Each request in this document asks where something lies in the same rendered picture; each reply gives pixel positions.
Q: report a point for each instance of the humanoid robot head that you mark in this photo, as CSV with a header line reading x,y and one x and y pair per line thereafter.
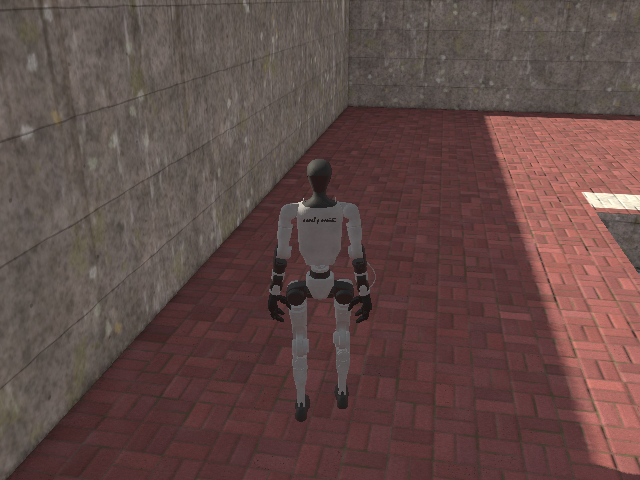
x,y
319,173

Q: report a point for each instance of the right robot shin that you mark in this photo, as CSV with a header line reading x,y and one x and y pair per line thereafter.
x,y
342,364

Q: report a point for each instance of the robot right hand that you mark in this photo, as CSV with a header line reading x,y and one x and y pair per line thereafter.
x,y
365,309

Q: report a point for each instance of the right robot upper arm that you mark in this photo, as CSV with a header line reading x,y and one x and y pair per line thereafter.
x,y
351,212

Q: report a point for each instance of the left robot forearm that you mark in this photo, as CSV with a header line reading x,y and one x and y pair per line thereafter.
x,y
278,273

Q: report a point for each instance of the left robot upper arm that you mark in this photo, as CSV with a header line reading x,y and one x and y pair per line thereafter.
x,y
287,213

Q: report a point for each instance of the robot left hand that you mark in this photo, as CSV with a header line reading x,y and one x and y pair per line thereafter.
x,y
273,307

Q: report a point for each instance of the right robot forearm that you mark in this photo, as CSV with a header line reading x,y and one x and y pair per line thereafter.
x,y
360,270

